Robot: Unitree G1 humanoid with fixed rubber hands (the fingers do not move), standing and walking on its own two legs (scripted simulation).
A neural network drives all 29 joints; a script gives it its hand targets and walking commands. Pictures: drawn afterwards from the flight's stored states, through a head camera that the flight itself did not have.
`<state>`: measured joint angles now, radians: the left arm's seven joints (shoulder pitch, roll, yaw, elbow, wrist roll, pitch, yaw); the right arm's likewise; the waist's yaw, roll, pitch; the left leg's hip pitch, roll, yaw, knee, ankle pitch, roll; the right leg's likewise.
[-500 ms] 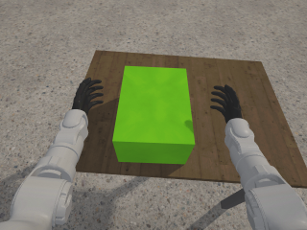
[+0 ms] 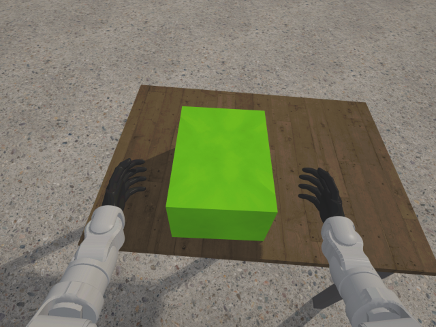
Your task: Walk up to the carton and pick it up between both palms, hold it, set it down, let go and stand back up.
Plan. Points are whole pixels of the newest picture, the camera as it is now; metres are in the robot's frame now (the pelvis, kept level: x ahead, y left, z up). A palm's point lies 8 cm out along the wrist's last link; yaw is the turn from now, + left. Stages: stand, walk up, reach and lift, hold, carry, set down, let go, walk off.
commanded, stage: set down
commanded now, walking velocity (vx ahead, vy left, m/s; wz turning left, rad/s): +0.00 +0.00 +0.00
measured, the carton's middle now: (220, 170) +0.49 +0.01 -0.06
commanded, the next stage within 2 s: let go in 1.38 s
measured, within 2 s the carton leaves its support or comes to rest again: neither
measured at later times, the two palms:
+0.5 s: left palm (115, 236) +0.29 +0.20 -0.02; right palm (336, 257) +0.27 -0.21 -0.02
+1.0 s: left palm (101, 279) +0.22 +0.21 -0.04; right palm (336, 283) +0.23 -0.21 -0.04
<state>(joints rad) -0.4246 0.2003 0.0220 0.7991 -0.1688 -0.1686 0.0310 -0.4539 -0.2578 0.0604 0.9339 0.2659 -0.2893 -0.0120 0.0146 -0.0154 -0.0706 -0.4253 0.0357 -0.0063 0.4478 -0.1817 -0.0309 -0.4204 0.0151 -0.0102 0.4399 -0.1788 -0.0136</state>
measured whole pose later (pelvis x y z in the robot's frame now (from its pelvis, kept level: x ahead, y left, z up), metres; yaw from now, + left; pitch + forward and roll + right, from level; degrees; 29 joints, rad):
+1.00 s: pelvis +0.02 +0.00 +0.00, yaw +0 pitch -2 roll +0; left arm 0.14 0.18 -0.07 0.55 -0.16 -0.28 0.06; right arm 0.06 -0.19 0.04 0.75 0.22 -0.41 0.01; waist 0.03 -0.02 0.05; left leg -0.15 0.03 -0.01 0.43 -0.24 -0.03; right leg -0.15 0.02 0.01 0.43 -0.24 -0.01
